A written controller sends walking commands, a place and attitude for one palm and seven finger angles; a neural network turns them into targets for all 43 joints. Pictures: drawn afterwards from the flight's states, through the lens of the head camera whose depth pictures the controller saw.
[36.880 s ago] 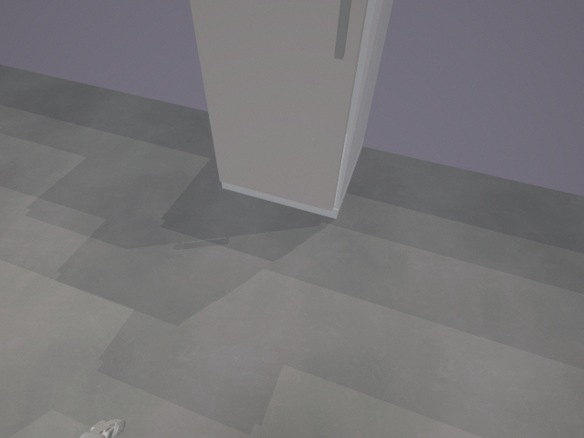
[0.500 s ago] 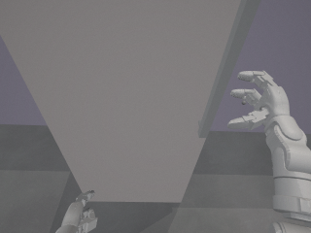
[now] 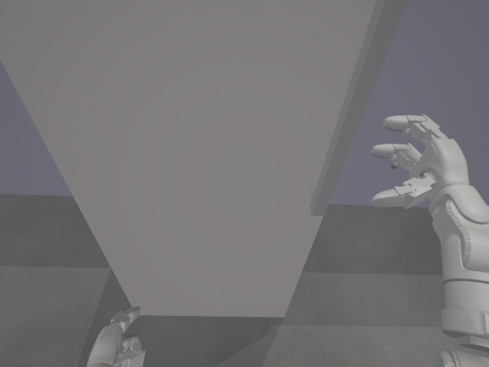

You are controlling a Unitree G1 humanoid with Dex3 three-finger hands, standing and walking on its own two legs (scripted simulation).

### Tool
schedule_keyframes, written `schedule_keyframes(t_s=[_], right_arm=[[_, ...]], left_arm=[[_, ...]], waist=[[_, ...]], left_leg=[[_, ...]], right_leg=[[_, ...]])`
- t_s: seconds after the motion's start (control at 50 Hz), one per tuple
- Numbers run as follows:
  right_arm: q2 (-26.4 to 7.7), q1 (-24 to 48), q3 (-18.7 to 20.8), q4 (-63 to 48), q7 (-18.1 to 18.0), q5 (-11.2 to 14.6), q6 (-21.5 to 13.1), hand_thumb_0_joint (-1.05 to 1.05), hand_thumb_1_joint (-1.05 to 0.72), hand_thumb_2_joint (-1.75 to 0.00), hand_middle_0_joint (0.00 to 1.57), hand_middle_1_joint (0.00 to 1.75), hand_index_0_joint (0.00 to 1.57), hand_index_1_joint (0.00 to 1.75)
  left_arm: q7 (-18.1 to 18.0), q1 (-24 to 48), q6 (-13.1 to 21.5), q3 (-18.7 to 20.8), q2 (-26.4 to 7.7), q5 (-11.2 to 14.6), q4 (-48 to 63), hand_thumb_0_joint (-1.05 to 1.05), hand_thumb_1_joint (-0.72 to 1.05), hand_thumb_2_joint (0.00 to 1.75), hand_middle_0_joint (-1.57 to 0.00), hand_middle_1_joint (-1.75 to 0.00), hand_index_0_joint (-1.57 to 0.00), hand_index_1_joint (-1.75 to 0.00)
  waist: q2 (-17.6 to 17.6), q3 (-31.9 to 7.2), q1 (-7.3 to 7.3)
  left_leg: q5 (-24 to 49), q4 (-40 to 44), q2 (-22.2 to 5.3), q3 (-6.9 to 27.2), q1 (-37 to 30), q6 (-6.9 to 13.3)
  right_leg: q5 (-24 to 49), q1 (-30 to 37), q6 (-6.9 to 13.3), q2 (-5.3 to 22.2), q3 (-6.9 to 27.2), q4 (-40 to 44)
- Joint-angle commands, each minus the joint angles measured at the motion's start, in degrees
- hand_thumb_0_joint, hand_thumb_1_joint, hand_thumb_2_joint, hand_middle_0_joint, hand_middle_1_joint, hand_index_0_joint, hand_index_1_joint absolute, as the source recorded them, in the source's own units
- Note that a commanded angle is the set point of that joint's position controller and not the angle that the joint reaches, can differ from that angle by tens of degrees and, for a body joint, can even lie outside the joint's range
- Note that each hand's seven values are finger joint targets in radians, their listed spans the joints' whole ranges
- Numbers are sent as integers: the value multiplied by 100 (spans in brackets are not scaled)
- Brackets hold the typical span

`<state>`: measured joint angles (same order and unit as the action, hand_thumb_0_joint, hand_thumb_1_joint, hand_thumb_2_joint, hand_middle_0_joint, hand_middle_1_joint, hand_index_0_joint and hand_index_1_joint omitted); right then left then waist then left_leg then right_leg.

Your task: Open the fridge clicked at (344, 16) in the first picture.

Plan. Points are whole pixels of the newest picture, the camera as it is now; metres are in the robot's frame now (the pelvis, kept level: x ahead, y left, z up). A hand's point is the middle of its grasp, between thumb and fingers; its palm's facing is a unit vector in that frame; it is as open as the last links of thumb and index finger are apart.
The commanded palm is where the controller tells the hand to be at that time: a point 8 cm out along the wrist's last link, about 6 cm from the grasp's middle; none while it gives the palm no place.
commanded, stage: move the hooked fingers beside the handle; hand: right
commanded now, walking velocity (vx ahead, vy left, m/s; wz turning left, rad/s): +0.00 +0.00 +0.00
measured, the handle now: (343, 117) +0.44 -0.12 +0.23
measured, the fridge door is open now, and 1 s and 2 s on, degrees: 0 0 0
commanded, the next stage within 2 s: none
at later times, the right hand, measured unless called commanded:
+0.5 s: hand (394, 177) +0.36 -0.20 +0.18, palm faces +0.02 +1.00 -0.05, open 14.0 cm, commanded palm +0.34 -0.25 +0.20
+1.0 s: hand (410, 154) +0.36 -0.20 +0.23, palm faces +0.00 +1.00 -0.04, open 14.0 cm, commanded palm +0.34 -0.25 +0.19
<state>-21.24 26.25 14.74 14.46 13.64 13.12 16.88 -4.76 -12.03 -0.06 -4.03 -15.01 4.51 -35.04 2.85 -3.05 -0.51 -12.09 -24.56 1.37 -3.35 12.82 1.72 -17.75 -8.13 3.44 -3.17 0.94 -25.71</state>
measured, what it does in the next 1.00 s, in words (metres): stands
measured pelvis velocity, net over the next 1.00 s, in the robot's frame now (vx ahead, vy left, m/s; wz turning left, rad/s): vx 0.00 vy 0.00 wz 0.00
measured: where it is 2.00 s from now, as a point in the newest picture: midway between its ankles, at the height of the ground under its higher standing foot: outside the picture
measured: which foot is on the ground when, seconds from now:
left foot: down 0.00-1.00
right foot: down 0.00-1.00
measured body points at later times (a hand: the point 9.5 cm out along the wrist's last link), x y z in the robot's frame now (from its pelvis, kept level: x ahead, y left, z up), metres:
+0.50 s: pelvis +0.00 +0.00 +0.00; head -0.01 +0.01 +0.45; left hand +0.17 +0.23 -0.09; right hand +0.36 -0.25 +0.18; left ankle +0.01 +0.10 -0.74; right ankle -0.05 -0.08 -0.74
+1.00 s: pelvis +0.00 +0.00 +0.00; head -0.02 +0.01 +0.45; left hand +0.16 +0.24 -0.09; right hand +0.36 -0.26 +0.23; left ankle +0.01 +0.10 -0.74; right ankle -0.05 -0.08 -0.74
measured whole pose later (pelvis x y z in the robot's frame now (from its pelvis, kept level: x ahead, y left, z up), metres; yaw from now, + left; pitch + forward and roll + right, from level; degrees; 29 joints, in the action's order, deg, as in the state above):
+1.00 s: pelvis +0.00 +0.00 +0.00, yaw +0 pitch +0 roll +1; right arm -22.5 26.6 17.3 14.0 14.8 14.1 12.7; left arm -4.8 -13.0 1.3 -4.4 -14.6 4.4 -36.1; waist 2.1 -3.9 -0.4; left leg -12.3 -24.9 1.9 -3.4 12.6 2.1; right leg -18.2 -8.0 3.1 -2.7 0.9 -26.4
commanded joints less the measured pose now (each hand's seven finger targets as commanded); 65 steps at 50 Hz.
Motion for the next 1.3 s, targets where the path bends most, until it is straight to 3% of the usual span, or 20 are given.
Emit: schedule_keyframes(t_s=[0.0,0.14,0.26,0.34,0.48,0.5,0.52,0.62,0.64,0.68,0.72,0.82,0.88,0.92,0.98,1.04,1.12,1.16,1.22,1.28], right_arm=[[-1302,2296,465,-1206,-6,111,-347,0,50,-30,30,120,30,120],[-1227,2798,372,-1774,-93,86,-664,0,50,-30,30,120,30,120],[-913,1872,287,-975,17,128,-265,0,50,-30,30,120,30,120],[-1225,1657,547,-704,-29,102,-1,0,50,-30,30,120,30,120],[-1386,2909,516,-2626,-91,113,-915,0,50,-30,30,120,30,120],[-1328,2808,449,-2624,-67,131,-976,0,50,-30,30,120,30,120],[-1433,2637,600,-2324,-56,153,-944,0,50,-30,30,120,30,120],[-734,1834,53,-210,124,152,-45,0,50,-30,30,120,30,120],[-896,1905,117,-17,116,109,111,0,50,-30,30,120,30,120],[-1075,1917,239,52,93,67,236,0,50,-30,30,120,30,120],[-1342,2184,441,-614,38,66,8,0,50,-30,30,120,30,120],[-2062,2954,1108,-2607,-67,202,-1186,0,50,-30,30,120,30,120],[-1624,2713,808,-1884,-3,193,-1152,0,50,-30,30,120,30,120],[-1372,1972,658,-764,90,170,-666,0,50,-30,30,120,30,120],[-895,1492,145,311,265,134,100,0,50,-30,30,120,30,120],[-952,1759,95,-320,338,135,179,0,50,-30,30,120,30,120],[-1555,2850,589,-2576,186,294,-810,0,50,-30,30,120,30,120],[-1649,3059,742,-3044,34,329,-1238,0,50,-30,30,120,30,120],[-1833,2865,943,-2000,-184,192,-1170,0,50,-30,30,120,30,120],[-1357,2177,553,-181,-174,55,-401,0,50,-30,30,120,30,120]], left_arm=[[-64,741,336,277,-700,3,900,0,90,90,-20,-30,-20,-30],[-70,750,457,244,-619,-33,932,0,90,90,-20,-30,-20,-30],[-10,709,374,256,-657,0,836,0,90,90,-20,-30,-20,-30],[-13,745,250,262,-732,6,890,0,90,90,-20,-30,-20,-30],[-63,813,467,233,-563,-54,1062,0,90,90,-20,-30,-20,-30],[-57,781,502,246,-571,-61,1024,0,90,90,-20,-30,-20,-30],[-62,752,521,241,-586,-55,932,0,90,90,-20,-30,-20,-30],[-97,698,367,233,-731,46,650,0,90,90,-20,-30,-20,-30],[-94,690,322,239,-785,50,646,0,90,90,-20,-30,-20,-30],[-78,704,279,254,-798,43,733,0,90,90,-20,-30,-20,-30],[-45,743,289,278,-759,7,921,0,90,90,-20,-30,-20,-30],[-43,757,506,258,-594,-92,1117,0,90,90,-20,-30,-20,-30],[-64,697,550,218,-577,-56,883,0,90,90,-20,-30,-20,-30],[-61,664,478,228,-650,8,727,0,90,90,-20,-30,-20,-30],[-47,618,337,244,-806,74,677,0,90,90,-20,-30,-20,-30],[-19,676,312,313,-816,89,910,0,90,90,-20,-30,-20,-30],[-26,752,524,320,-669,-5,1195,0,90,90,-20,-30,-20,-30],[-59,726,648,263,-599,-43,1123,0,90,90,-20,-30,-20,-30],[-104,680,628,217,-630,-58,771,0,90,90,-20,-30,-20,-30],[-122,656,428,195,-698,1,541,0,90,90,-20,-30,-20,-30]], waist=[[-250,-1284,-4],[220,-1811,-8],[-174,-1180,-50],[-560,-943,-80],[517,-2241,-9],[380,-2239,18],[329,-2044,4],[-372,-308,128],[-362,-255,102],[-394,-443,45],[-304,-1198,-41],[193,-2857,-151],[232,-2051,-27],[-42,-934,6],[-244,46,86],[-270,-719,72],[-50,-2486,-13],[280,-2751,-32],[147,-1823,15],[-134,-314,71]], left_leg=[[1341,69,-128,138,-741,116],[1669,-11,-137,157,-937,149],[1674,13,-127,69,-775,132],[1262,73,-151,103,-729,98],[2004,-90,-138,203,-1127,152],[2074,-96,-123,193,-1083,140],[2053,-50,-120,182,-1059,134],[868,212,-130,44,-248,83],[664,225,-152,62,-197,80],[524,180,-171,91,-223,93],[868,54,-198,170,-618,107],[2244,-229,-168,308,-1587,122],[2188,-97,-141,223,-1240,108],[1727,70,-143,149,-796,96],[853,229,-152,75,-206,85],[991,87,-175,102,-374,84],[1831,-188,-146,246,-1149,101],[2015,-228,-119,226,-1188,120],[1726,-28,-123,178,-969,104],[785,244,-147,122,-400,89]], right_leg=[[1930,-5,-183,291,236,253],[2448,348,-276,253,288,219],[2327,-27,-292,307,238,255],[1716,-400,-203,310,211,327],[2891,619,-329,245,259,130],[3039,702,-335,277,261,82],[2931,572,-339,280,265,117],[1377,-371,-213,323,257,356],[1167,-522,-207,315,271,361],[1070,-599,-194,294,288,320],[1413,-408,-172,259,271,228],[2831,471,-251,229,248,68],[2750,314,-278,264,178,125],[2111,-208,-214,323,130,248],[1228,-733,-206,336,207,379],[1415,-487,-166,308,221,219],[2401,370,-179,249,294,24],[2882,743,-315,247,325,22],[2429,279,-297,270,258,169],[1321,-514,-225,300,222,400]])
